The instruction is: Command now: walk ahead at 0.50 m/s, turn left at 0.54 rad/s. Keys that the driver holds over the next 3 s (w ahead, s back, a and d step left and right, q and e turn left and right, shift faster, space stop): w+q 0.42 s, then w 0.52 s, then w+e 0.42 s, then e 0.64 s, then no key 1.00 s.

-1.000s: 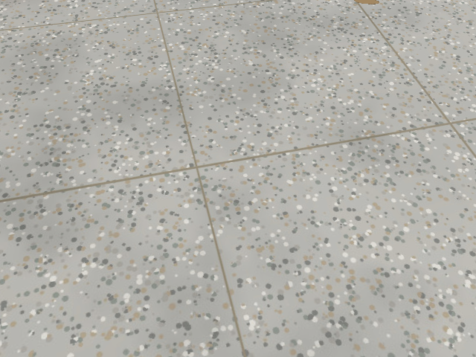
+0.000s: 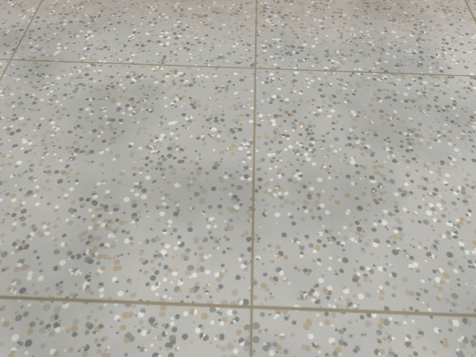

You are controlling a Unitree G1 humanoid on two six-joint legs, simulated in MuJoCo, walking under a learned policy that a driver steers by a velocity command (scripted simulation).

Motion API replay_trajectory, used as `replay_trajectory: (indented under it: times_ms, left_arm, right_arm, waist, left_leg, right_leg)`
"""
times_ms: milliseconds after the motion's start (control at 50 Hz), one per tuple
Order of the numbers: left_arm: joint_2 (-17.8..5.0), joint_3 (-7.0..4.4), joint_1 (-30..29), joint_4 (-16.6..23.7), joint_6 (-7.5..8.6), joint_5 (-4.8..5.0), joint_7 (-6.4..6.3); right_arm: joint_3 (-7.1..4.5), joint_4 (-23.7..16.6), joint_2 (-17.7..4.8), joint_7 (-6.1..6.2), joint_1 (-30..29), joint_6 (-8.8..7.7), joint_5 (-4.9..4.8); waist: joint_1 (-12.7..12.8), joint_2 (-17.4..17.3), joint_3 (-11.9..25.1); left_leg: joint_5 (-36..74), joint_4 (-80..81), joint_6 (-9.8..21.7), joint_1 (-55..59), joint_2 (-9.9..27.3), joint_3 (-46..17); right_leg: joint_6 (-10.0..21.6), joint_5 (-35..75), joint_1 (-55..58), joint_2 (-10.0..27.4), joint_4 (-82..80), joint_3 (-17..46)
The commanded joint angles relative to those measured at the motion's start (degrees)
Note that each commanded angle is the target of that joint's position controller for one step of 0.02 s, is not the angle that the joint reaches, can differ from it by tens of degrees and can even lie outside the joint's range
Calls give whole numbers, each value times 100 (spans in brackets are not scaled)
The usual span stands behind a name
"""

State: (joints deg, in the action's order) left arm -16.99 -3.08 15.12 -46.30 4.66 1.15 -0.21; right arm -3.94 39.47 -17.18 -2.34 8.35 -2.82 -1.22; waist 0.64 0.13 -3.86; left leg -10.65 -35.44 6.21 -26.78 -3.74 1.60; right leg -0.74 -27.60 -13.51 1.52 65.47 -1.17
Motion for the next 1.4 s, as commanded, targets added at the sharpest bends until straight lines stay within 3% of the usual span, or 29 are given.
replay_trajectory:
  times_ms: [20,60,100,220,320,380,400,420,440,460,500,520,580,680,800,840,860,880,900,920,940,960,1000,1060,1120,1220,1300,1360,1400]
  left_arm:
    - [-723,-103,-562,789,405,-52,13]
    - [-770,-165,-392,779,285,-166,9]
    - [-604,-135,-323,782,169,-207,8]
    - [-281,2,-1506,1091,150,-168,52]
    - [-549,-101,-1842,1232,258,-76,161]
    - [-771,-256,-990,1035,338,-89,130]
    - [-998,-340,-252,957,365,-190,87]
    - [-1462,-468,503,829,306,-286,56]
    - [-1232,-431,684,702,250,-133,117]
    - [-792,-311,446,744,222,-78,108]
    - [-533,-202,-33,722,145,-162,110]
    - [-422,-154,-150,685,154,-197,108]
    - [-441,-157,-176,534,208,-131,126]
    - [-824,-245,-18,319,157,-34,104]
    - [-1042,-279,533,-30,-3,77,92]
    - [-1118,-289,454,-84,-71,95,65]
    - [-1026,-248,471,-102,-89,91,51]
    - [-806,-145,458,-41,-77,4,34]
    - [-252,56,875,193,18,-106,56]
    - [-411,33,788,127,120,-66,63]
    - [-836,-97,419,247,174,90,104]
    - [-814,-87,130,292,173,132,109]
    - [-698,-118,98,234,61,17,90]
    - [-412,-83,267,143,-146,34,68]
    - [-361,-97,-117,272,-174,10,54]
    - [-145,4,-979,561,-114,-21,218]
    - [-155,27,-1507,918,-115,-14,362]
    - [-348,-70,-1308,1071,-139,-12,445]
    - [-816,-339,74,791,-147,-54,381]
  right_arm:
    - [-242,-189,-783,68,850,-98,8]
    - [-179,-356,-630,109,512,-94,100]
    - [-206,-342,-718,165,531,-106,64]
    - [-264,-167,-918,331,967,-17,2]
    - [-259,-15,-853,362,1294,66,-40]
    - [-230,-81,-727,358,1089,103,-11]
    - [-119,-177,-434,328,1035,82,42]
    - [-15,-287,-111,336,1676,41,-56]
    - [3,-305,-349,341,1881,5,-85]
    - [-107,-227,-769,334,1497,17,-102]
    - [-115,-376,-738,320,751,24,34]
    - [-122,-398,-640,294,686,21,43]
    - [-40,-370,-315,238,745,45,17]
    - [118,-544,-94,142,-75,-78,83]
    - [84,-786,-272,37,-847,-141,2]
    - [-3,-703,-430,37,-473,-151,31]
    - [-123,-490,-633,69,175,-140,66]
    - [-258,-277,-939,129,1091,-118,94]
    - [-391,-206,-1585,181,1721,-70,197]
    - [-301,-149,-1258,161,1869,-59,100]
    - [-184,-160,-996,137,1486,-80,79]
    - [-122,-206,-787,132,1111,-90,86]
    - [-25,-207,-454,101,554,-164,160]
    - [-70,-56,-478,104,401,-325,201]
    - [-106,147,-538,171,549,-380,244]
    - [-141,378,-723,266,763,-344,178]
    - [-196,622,-838,298,1101,-172,85]
    - [-255,615,-1035,376,1004,-13,54]
    - [-243,517,-1056,471,806,100,54]
  waist:
    - [-381,-11,958]
    - [-57,-193,764]
    - [29,-179,648]
    - [-403,-413,371]
    - [-468,-566,372]
    - [37,-739,655]
    - [393,-456,1337]
    - [342,895,2245]
    - [298,1723,2301]
    - [401,1016,1480]
    - [287,361,487]
    - [142,437,323]
    - [-27,612,288]
    - [181,397,239]
    - [352,483,104]
    - [16,500,299]
    - [-312,395,708]
    - [-731,194,1338]
    - [-706,-1148,2164]
    - [-768,-1388,2501]
    - [-693,-1025,1647]
    - [-554,-751,1132]
    - [-194,-638,568]
    - [23,-594,403]
    - [-46,-364,225]
    - [-371,-223,-34]
    - [-531,-171,-183]
    - [-264,-439,174]
    - [510,-421,913]
  left_leg:
    - [387,1863,1202,3127,1669,-2995]
    - [1239,2094,1162,2216,1410,-2517]
    - [1726,2215,1187,1746,1310,-2175]
    - [1102,2140,694,1131,768,-1588]
    - [587,1533,536,1844,1070,-2376]
    - [1133,713,294,1903,917,-2526]
    - [913,-502,97,1421,622,-2203]
    - [-726,-2469,-374,-471,-191,-1363]
    - [-2356,-3486,-476,-1532,-48,-1244]
    - [-1889,-3911,-515,-1859,250,-1331]
    - [-1180,-3648,-528,-1675,559,-1004]
    - [-983,-3372,-506,-1450,713,-1008]
    - [-783,-2639,-540,-1086,838,-772]
    - [538,-776,-624,-797,915,-403]
    - [705,358,-457,-374,678,-229]
    - [553,700,-268,358,503,-59]
    - [571,848,-120,1352,351,67]
    - [617,708,114,2767,764,-364]
    - [-74,910,981,4851,2295,-2839]
    - [-718,1687,1237,4906,2602,-4274]
    - [-1021,1799,1008,4258,2439,-3596]
    - [-820,1898,839,3524,2218,-2816]
    - [-67,2317,648,2328,1823,-1880]
    - [711,2745,663,1712,1724,-1076]
    - [1265,2846,594,1865,1702,-483]
    - [1428,2969,363,2126,1661,301]
    - [2014,2580,270,3111,1934,515]
    - [4469,1622,74,3499,1976,758]
    - [5521,-440,-243,2975,1633,981]
  right_leg:
    - [133,578,-2975,329,460,643]
    - [27,873,-2288,467,-15,661]
    - [-153,1027,-2145,461,-502,525]
    - [-376,3122,-1631,1,-2943,347]
    - [-168,2887,-1421,-165,-3738,604]
    - [191,2499,-260,-166,-4122,466]
    - [527,2400,1087,476,-3959,989]
    - [1380,1419,3279,1781,-4104,3115]
    - [1628,66,3516,2288,-4690,4754]
    - [1424,-548,2834,2072,-4873,4203]
    - [1218,584,1376,1580,-5084,2818]
    - [1188,1092,949,1389,-5217,2392]
    - [1284,1969,510,1155,-5535,1629]
    - [1279,2799,499,1024,-5733,795]
    - [1059,2960,1077,1303,-5462,686]
    - [901,3873,1189,1288,-4919,543]
    - [763,4626,1039,1050,-4107,290]
    - [539,4208,317,777,-2830,31]
    - [91,1924,-1906,-30,-529,-289]
    - [81,-525,-2691,-242,400,489]
    - [164,-262,-3208,103,751,609]
    - [218,230,-3176,356,599,484]
    - [162,953,-2652,672,22,511]
    - [10,1546,-2307,647,-178,620]
    - [-71,2377,-2674,547,-919,830]
    - [46,3515,-2437,399,-2480,365]
    - [279,2946,-2809,314,-3006,132]
    - [573,2032,-2176,-91,-3053,-350]
    - [870,2326,-298,-582,-3479,-505]
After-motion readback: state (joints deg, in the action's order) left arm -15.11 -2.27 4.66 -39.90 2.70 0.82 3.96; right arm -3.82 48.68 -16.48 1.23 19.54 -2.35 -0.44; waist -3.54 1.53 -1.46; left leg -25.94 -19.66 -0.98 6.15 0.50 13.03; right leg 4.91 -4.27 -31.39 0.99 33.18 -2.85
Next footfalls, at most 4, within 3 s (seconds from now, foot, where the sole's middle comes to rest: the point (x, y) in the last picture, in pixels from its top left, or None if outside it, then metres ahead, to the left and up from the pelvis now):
0.40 right None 0.43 -0.11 -0.76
0.88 left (166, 300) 0.58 0.23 -0.76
1.42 right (220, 197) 0.94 0.09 -0.76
1.88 left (162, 174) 1.03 0.29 -0.76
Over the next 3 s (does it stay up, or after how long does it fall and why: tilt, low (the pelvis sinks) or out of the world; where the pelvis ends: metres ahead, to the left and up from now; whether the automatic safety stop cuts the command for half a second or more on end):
stays up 0.94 0.17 0.02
